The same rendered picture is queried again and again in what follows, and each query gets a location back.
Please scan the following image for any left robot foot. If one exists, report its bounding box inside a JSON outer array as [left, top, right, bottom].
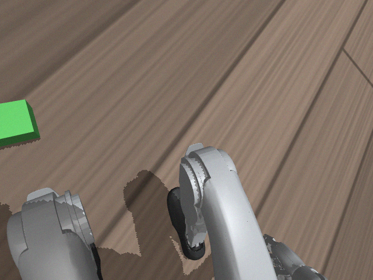
[[90, 243, 103, 280]]

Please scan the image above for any carton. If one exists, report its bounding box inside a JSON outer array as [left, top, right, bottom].
[[0, 99, 40, 147]]

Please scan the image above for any right robot foot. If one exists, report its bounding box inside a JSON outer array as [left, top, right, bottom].
[[167, 187, 205, 260]]

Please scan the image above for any right robot hand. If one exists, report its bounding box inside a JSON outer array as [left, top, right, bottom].
[[263, 234, 306, 280]]

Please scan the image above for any right robot arm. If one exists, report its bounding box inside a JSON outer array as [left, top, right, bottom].
[[291, 266, 328, 280]]

